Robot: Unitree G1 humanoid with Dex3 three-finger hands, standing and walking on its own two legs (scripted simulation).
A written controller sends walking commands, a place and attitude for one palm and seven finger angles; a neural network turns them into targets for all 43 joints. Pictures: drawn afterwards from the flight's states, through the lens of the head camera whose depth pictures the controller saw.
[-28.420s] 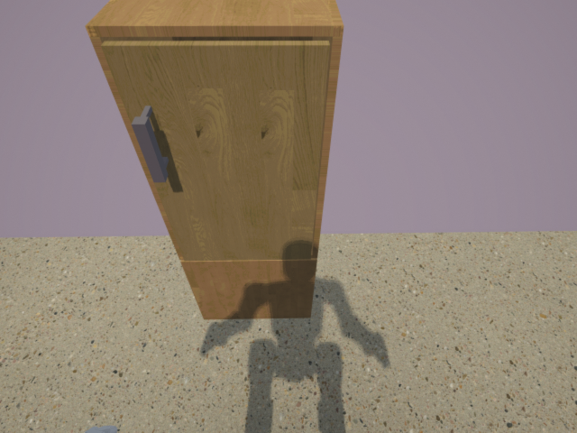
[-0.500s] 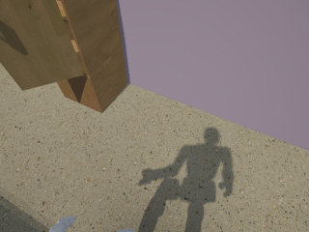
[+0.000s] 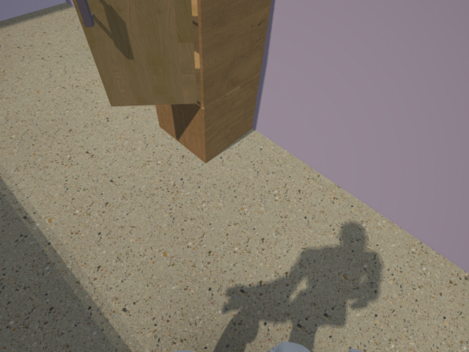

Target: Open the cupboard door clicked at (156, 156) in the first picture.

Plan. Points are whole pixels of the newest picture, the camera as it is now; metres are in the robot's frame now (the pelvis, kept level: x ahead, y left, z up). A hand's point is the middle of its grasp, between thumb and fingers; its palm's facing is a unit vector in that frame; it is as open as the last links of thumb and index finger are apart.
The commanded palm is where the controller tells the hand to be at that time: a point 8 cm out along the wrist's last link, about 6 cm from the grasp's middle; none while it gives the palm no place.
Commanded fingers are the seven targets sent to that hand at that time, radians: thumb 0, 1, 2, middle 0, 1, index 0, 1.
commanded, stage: turn to face it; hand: left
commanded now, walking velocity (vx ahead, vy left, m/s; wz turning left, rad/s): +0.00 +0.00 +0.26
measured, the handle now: out of the picture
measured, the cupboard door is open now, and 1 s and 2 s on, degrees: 50 50 50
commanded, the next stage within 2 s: take the last steps up to it in 0.14 s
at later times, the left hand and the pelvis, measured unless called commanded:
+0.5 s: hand out of the picture +0.00 +0.20 -0.19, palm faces +0.21 -0.96 -0.17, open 7.4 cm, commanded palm none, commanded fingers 0.00 0.90 0.90 -0.20 -0.30 -0.20 -0.30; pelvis +0.02 +0.01 -0.01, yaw +9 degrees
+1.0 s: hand (124, 325) +0.17 +0.22 -0.16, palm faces +0.29 -0.94 -0.20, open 7.2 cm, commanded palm none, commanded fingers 0.00 0.90 0.90 -0.20 -0.30 -0.20 -0.30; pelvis +0.16 +0.03 +0.01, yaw +14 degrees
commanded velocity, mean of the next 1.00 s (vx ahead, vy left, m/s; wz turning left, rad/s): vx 0.23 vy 0.09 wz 0.14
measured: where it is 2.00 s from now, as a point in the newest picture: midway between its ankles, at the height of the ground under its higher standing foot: (190, 273)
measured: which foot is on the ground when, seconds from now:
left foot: down 0.00-0.14, up 0.16-0.42, down 0.44-0.82, up 0.84-1.00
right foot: up 0.00-0.12, down 0.14-0.44, up 0.46-0.80, down 0.82-1.00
